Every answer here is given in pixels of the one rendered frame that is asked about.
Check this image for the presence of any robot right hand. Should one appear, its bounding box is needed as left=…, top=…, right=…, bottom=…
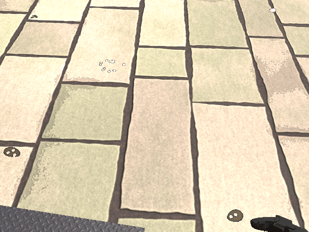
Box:
left=250, top=215, right=308, bottom=232

